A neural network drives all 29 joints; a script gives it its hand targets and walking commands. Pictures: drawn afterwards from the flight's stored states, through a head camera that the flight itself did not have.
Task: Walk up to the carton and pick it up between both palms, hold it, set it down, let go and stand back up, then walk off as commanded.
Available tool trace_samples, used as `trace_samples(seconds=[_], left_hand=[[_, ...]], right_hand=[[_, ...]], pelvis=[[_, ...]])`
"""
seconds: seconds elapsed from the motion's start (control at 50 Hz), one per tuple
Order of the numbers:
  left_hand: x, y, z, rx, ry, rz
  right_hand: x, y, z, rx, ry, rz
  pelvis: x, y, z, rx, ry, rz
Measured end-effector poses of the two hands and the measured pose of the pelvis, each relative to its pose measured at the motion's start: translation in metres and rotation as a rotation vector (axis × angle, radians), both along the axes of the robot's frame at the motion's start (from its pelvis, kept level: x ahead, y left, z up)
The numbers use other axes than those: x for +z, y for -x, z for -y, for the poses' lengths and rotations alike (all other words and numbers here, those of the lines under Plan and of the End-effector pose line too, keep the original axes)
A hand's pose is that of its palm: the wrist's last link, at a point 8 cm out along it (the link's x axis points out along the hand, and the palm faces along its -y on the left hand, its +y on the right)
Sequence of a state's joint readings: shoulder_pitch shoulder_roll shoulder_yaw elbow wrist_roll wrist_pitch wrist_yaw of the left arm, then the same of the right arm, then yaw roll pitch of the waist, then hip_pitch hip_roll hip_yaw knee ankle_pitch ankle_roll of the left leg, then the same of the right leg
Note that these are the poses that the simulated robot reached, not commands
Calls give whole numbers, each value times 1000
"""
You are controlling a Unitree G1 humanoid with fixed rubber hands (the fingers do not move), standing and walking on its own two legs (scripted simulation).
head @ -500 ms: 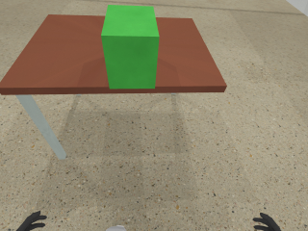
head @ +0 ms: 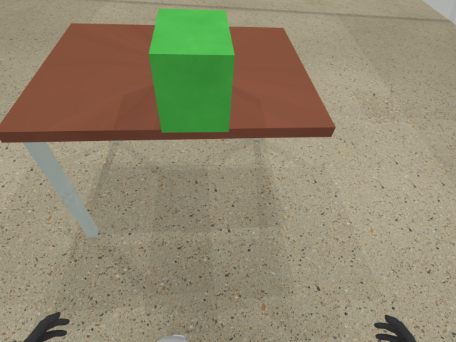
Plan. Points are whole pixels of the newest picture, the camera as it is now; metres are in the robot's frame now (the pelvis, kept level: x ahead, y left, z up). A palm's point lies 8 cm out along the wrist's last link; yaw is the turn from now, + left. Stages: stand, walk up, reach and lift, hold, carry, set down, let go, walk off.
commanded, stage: stand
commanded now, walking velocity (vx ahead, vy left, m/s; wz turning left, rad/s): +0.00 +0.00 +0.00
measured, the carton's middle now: (194, 70) +0.82 +0.11 +0.05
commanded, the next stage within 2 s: none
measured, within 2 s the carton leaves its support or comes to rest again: neither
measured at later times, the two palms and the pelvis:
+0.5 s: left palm out of the picture +0.11 +0.32 -0.08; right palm out of the picture +0.12 -0.32 -0.08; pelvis +0.00 +0.00 +0.00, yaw +0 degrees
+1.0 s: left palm out of the picture +0.11 +0.32 -0.08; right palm out of the picture +0.12 -0.33 -0.08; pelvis +0.00 +0.00 +0.00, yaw +0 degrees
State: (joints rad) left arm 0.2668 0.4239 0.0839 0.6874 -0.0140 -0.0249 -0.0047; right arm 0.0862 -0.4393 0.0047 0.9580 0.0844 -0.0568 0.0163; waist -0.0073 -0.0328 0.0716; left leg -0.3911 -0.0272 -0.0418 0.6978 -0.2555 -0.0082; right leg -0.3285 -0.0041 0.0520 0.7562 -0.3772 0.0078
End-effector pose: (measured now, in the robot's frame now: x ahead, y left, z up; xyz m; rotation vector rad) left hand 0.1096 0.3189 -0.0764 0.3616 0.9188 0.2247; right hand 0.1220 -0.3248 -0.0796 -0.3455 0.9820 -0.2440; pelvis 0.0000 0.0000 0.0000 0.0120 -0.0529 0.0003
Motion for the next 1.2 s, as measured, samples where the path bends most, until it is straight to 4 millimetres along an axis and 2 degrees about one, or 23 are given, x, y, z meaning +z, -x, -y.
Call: trace_samples(seconds=[1.2], left_hand=[[-2,-1,1,-2,7,5]], right_hand=[[3,0,1,-4,7,1]], pelvis=[[0,0,0,0,0,-1]])
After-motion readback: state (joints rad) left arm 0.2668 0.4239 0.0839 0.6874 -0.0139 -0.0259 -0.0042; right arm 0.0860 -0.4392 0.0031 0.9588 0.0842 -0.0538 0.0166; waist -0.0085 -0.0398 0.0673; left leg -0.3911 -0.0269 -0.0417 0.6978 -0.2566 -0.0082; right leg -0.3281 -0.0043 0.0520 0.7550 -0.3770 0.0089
